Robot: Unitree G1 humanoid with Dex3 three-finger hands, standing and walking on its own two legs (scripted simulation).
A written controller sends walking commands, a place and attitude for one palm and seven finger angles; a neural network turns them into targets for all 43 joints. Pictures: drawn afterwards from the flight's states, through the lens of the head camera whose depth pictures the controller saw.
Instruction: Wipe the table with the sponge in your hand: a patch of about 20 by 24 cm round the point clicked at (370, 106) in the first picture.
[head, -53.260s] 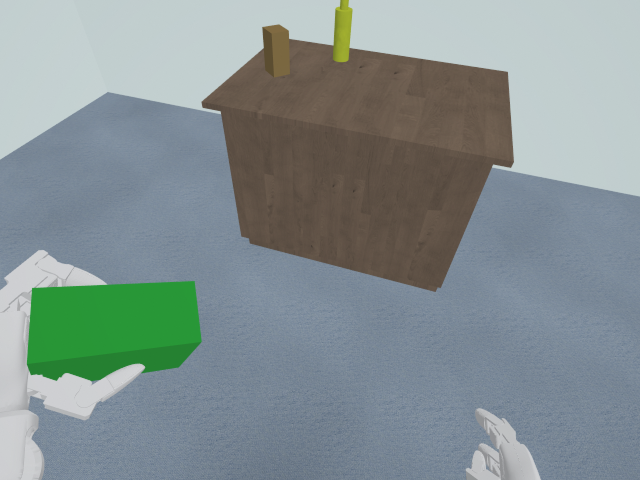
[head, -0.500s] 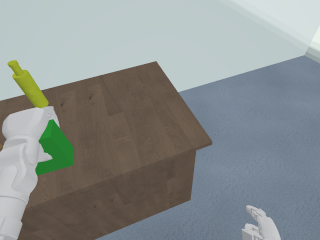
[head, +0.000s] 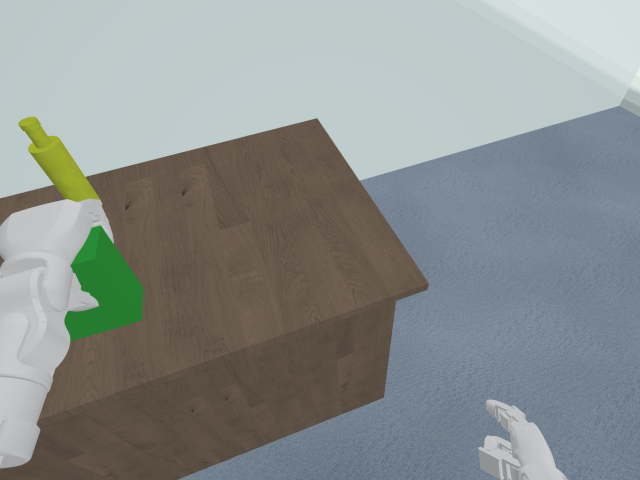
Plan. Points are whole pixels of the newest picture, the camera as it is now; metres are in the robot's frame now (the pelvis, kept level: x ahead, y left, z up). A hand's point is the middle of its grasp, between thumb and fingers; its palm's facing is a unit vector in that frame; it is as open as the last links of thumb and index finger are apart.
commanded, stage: bring the sponge back beside the body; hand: left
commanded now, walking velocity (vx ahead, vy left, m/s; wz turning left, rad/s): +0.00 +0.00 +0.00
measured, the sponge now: (90, 296) +0.30 +0.35 +0.07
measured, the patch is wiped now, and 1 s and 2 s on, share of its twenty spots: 0.90 0.90 0.90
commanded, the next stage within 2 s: step back with the hand held close in 1.58 s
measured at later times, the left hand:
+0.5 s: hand (64, 316) +0.24 +0.32 +0.12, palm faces +0.01 -0.06 -1.00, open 10.3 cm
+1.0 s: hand (85, 378) +0.19 +0.28 +0.10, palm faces -0.02 -0.12 -0.99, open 10.3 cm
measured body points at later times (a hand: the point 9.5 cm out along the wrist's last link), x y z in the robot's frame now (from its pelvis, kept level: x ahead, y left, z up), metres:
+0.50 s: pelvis -0.01 -0.01 +0.00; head -0.02 -0.05 +0.45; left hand +0.24 +0.32 +0.17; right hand +0.23 -0.22 -0.09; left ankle +0.03 +0.12 -0.74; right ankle -0.05 -0.11 -0.74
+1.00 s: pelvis -0.02 -0.01 +0.00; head -0.05 -0.06 +0.44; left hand +0.18 +0.28 +0.15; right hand +0.21 -0.23 -0.09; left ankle +0.03 +0.12 -0.74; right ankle -0.05 -0.11 -0.74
